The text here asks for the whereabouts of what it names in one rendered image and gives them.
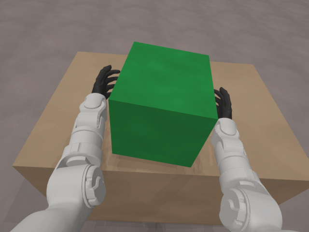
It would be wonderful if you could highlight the left robot forearm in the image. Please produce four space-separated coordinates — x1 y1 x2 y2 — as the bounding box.
46 93 107 200

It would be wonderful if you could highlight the carton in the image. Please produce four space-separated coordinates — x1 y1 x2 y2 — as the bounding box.
108 42 218 167

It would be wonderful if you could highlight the right robot forearm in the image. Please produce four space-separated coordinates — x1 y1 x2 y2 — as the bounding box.
211 118 272 197

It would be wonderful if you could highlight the robot right upper arm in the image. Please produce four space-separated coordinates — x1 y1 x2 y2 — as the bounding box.
219 187 297 232

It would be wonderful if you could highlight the left robot hand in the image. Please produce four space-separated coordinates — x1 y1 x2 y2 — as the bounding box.
92 65 120 100

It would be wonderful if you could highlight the pedestal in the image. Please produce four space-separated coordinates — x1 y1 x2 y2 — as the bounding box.
12 51 309 225

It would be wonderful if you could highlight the robot left upper arm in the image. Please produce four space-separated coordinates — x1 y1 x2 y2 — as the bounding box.
10 164 106 232

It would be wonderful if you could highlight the right robot hand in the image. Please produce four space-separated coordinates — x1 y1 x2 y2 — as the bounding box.
214 87 232 120

